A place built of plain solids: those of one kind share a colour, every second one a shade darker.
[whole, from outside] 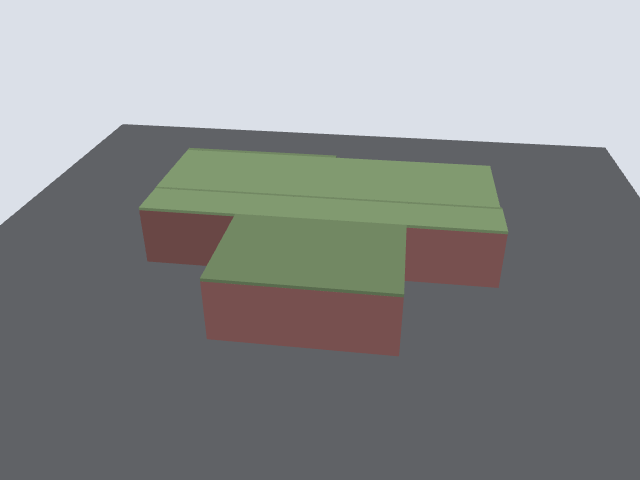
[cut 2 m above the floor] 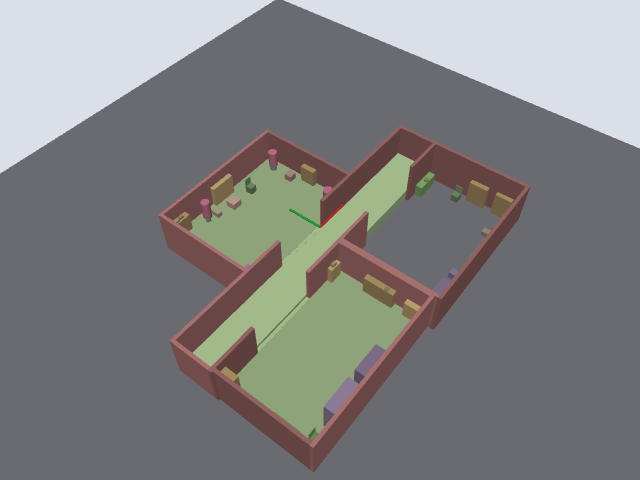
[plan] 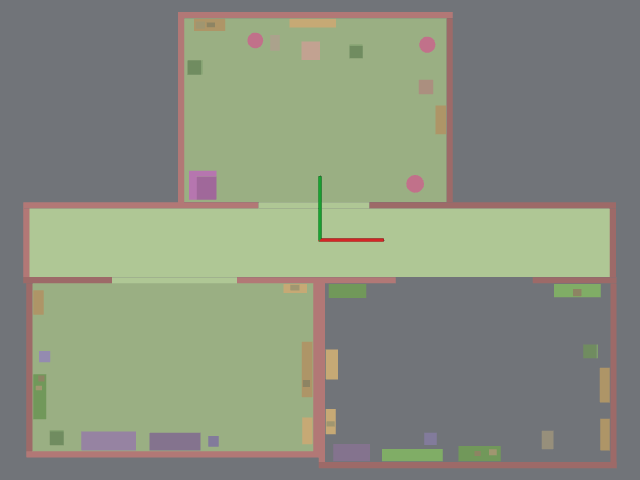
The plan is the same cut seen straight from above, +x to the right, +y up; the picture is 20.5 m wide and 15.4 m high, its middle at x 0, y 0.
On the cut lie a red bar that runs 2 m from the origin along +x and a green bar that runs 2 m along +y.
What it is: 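A storey of a split-level house; a hall and three lower rooms open beside it; the rooms' floors lie 0.73 m, 0.184 m and not at all below the hall's; a bare drop, one riser, a flush line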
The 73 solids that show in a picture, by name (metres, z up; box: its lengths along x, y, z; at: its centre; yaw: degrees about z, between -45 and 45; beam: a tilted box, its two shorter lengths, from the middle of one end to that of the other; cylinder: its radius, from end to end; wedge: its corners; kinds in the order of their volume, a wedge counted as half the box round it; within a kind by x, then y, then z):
{
 "floor_1": {"box": [9.01, 5.39, 0.6], "at": [-4.72, -4.08, 0.25]},
 "floor_2": {"box": [4.01, 0.2, 0.6], "at": [-4.67, -1.29, 0.25]},
 "floor_3": {"box": [3.56, 0.2, 0.78], "at": [-0.2, 1.11, 0.34]},
 "floor_4": {"box": [8.42, 5.91, 0.78], "at": [-0.15, 4.17, 0.34]},
 "floor_5": {"box": [18.62, 2.2, 0.78], "at": [-0.01, -0.09, 0.34]},
 "wall_1": {"box": [0.2, 2.2, 3.25], "at": [-9.42, -0.09, 1.57]},
 "wall_2": {"box": [0.2, 5.39, 3.25], "at": [-9.32, -4.08, 1.57]},
 "wall_3": {"box": [2.84, 0.2, 3.25], "at": [-8.1, -1.29, 1.57]},
 "wall_4": {"box": [7.54, 0.2, 3.25], "at": [-5.75, 1.11, 1.57]},
 "wall_5": {"box": [9.59, 0.2, 3.25], "at": [-4.63, -6.88, 1.57]},
 "wall_6": {"box": [0.2, 5.91, 3.25], "at": [-4.46, 4.17, 1.57]},
 "wall_7": {"box": [8.82, 0.2, 3.25], "at": [-0.15, 7.22, 1.57]},
 "wall_8": {"box": [5.1, 0.2, 3.25], "at": [-0.11, -1.29, 1.57]},
 "wall_9": {"box": [0.38, 5.39, 3.25], "at": [-0.03, -4.08, 1.57]},
 "wall_10": {"box": [0.2, 0.14, 3.25], "at": [0.06, -7.05, 1.57]},
 "wall_11": {"box": [0.2, 5.91, 3.25], "at": [4.16, 4.17, 1.57]},
 "wall_12": {"box": [9.56, 0.2, 3.25], "at": [4.74, -7.22, 1.57]},
 "wall_13": {"box": [7.91, 0.2, 3.25], "at": [5.54, 1.11, 1.57]},
 "wall_14": {"box": [2.7, 0.2, 3.25], "at": [8.17, -1.29, 1.57]},
 "wall_15": {"box": [0.2, 2.2, 3.25], "at": [9.4, -0.09, 1.57]},
 "wall_16": {"box": [0.2, 5.73, 3.25], "at": [9.42, -4.26, 1.57]},
 "roof_1": {"box": [8.82, 6.11, 0.16], "at": [-0.15, 4.27, 3.28]},
 "roof_2": {"box": [19.02, 2.4, 0.16], "at": [-0.01, 0.01, 3.28]},
 "roof_3": {"box": [19.04, 0.2, 0.16], "at": [0.0, -1.29, 3.28]},
 "roof_4": {"box": [18.94, 5.59, 0.16], "at": [0.05, -4.18, 3.28]},
 "roof_5": {"box": [9.56, 0.34, 0.16], "at": [4.74, -7.15, 3.28]},
 "wardrobe_1": {"box": [1.77, 0.61, 1.94], "at": [-6.78, -6.45, 1.52]},
 "wardrobe_2": {"box": [1.64, 0.58, 1.98], "at": [-4.65, -6.47, 1.54]},
 "wardrobe_3": {"box": [1.19, 0.56, 2.2], "at": [1.01, -6.82, 1.05]},
 "case_1": {"box": [0.34, 0.79, 2.05], "at": [-9.03, -2.0, 1.57]},
 "case_2": {"box": [1.01, 0.4, 1.12], "at": [-3.54, 6.9, 1.29]},
 "case_3": {"box": [0.75, 0.29, 1.03], "at": [-0.79, -1.55, 1.07]},
 "case_4": {"box": [0.35, 1.78, 1.11], "at": [-0.41, -4.16, 1.1]},
 "case_5": {"box": [0.34, 0.86, 1.03], "at": [-0.4, -6.12, 1.07]},
 "case_6": {"box": [1.5, 0.28, 1.32], "at": [-0.23, 6.96, 1.39]},
 "case_7": {"box": [0.33, 0.81, 1.14], "at": [0.34, -5.83, 0.52]},
 "case_8": {"box": [0.4, 0.97, 2.06], "at": [0.38, -3.99, 0.98]},
 "case_9": {"box": [0.34, 0.93, 1.1], "at": [3.87, 3.85, 1.28]},
 "case_10": {"box": [0.31, 1.02, 1.54], "at": [9.14, -6.25, 0.72]},
 "case_11": {"box": [0.32, 1.12, 1.53], "at": [9.14, -4.66, 0.71]},
 "sideboard_1": {"box": [0.42, 1.45, 0.87], "at": [-8.99, -5.03, 0.98]},
 "sideboard_2": {"box": [1.21, 0.45, 0.86], "at": [0.88, -1.64, 0.38]},
 "sideboard_3": {"box": [1.96, 0.4, 0.91], "at": [2.97, -6.9, 0.41]},
 "sideboard_4": {"box": [1.36, 0.5, 0.81], "at": [5.12, -6.85, 0.36]},
 "sideboard_5": {"box": [1.5, 0.43, 0.82], "at": [8.26, -1.62, 0.36]},
 "bush_1": {"cylinder": 0.25, "from": [-2.08, 6.4, 1.11], "to": [-2.08, 6.4, 2.25]},
 "bush_2": {"cylinder": 0.28, "from": [3.05, 1.8, 1.08], "to": [3.05, 1.8, 1.97]},
 "bush_3": {"cylinder": 0.26, "from": [3.44, 6.27, 1.04], "to": [3.44, 6.27, 2.08]},
 "armchair_1": {"box": [0.25, 0.93, 0.77], "at": [-4.08, 1.75, 1.12]},
 "armchair_2": {"box": [0.64, 0.19, 0.6], "at": [-3.64, 1.38, 1.04]},
 "armchair_3": {"box": [0.64, 0.56, 0.46], "at": [-3.64, 1.75, 0.96]},
 "armchair_4": {"box": [0.64, 0.19, 0.6], "at": [-3.64, 2.13, 1.04]},
 "chair_1": {"box": [0.45, 0.45, 0.44], "at": [-8.45, -6.37, 0.77]},
 "chair_2": {"box": [0.45, 0.044, 0.84], "at": [-8.45, -6.12, 0.97]},
 "chair_3": {"box": [0.43, 0.47, 0.41], "at": [-4.03, 5.53, 0.94]},
 "chair_4": {"box": [0.43, 0.4, 0.46], "at": [1.16, 6.03, 0.96]},
 "chair_5": {"box": [0.43, 0.048, 0.92], "at": [1.16, 6.25, 1.19]},
 "chair_6": {"box": [0.42, 0.44, 0.5], "at": [8.65, -3.57, 0.2]},
 "chair_7": {"box": [0.06, 0.44, 0.96], "at": [8.89, -3.57, 0.43]},
 "pouf_1": {"box": [0.6, 0.6, 0.42], "at": [-0.29, 6.07, 0.94]},
 "pouf_2": {"box": [0.47, 0.47, 0.41], "at": [3.4, 4.91, 0.94]},
 "basket_1": {"box": [0.36, 0.36, 0.33], "at": [-8.84, -3.74, 0.72]},
 "basket_2": {"box": [0.34, 0.34, 0.34], "at": [-3.42, -6.46, 0.72]},
 "basket_3": {"box": [0.4, 0.4, 0.44], "at": [3.54, -6.38, 0.17]},
 "toybox_1": {"box": [0.31, 0.5, 0.32], "at": [-1.44, 6.32, 0.9]},
 "toybox_2": {"box": [0.38, 0.59, 0.35], "at": [7.3, -6.42, 0.13]},
 "books_1": {"box": [0.2, 0.2, 0.1], "at": [-8.94, -4.44, 1.47]},
 "books_2": {"box": [0.3, 0.23, 0.12], "at": [-3.84, 6.89, 1.91]},
 "books_3": {"box": [0.3, 0.19, 0.17], "at": [-0.81, -1.52, 1.67]},
 "books_4": {"box": [0.24, 0.23, 0.044], "at": [-0.44, -4.6, 1.68]},
 "books_5": {"box": [0.27, 0.17, 0.048], "at": [0.34, -5.9, 1.12]},
 "books_6": {"box": [0.25, 0.19, 0.15], "at": [5.55, -6.81, 0.84]},
 "books_7": {"box": [0.27, 0.24, 0.09], "at": [8.25, -1.69, 0.81]}
}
